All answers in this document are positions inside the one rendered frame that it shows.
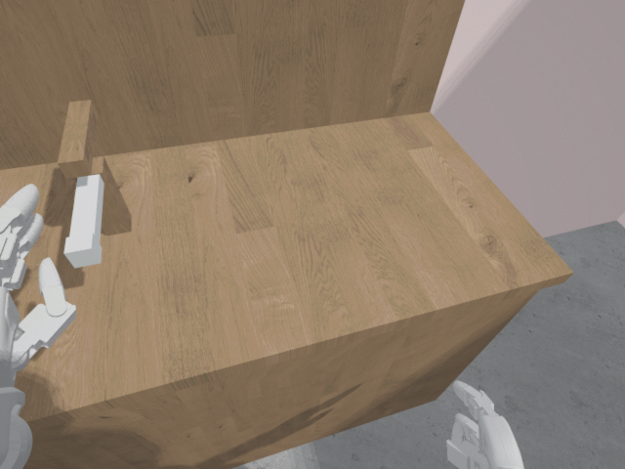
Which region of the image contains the left robot hand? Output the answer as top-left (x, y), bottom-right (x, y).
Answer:
top-left (0, 184), bottom-right (76, 388)

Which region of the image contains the robot left forearm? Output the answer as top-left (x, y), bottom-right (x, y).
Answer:
top-left (0, 387), bottom-right (32, 469)

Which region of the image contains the right robot hand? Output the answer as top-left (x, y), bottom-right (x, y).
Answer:
top-left (446, 380), bottom-right (524, 469)

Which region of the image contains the counter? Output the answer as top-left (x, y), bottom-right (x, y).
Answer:
top-left (0, 0), bottom-right (574, 469)

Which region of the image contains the tap lever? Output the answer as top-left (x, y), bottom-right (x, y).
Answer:
top-left (63, 174), bottom-right (104, 269)

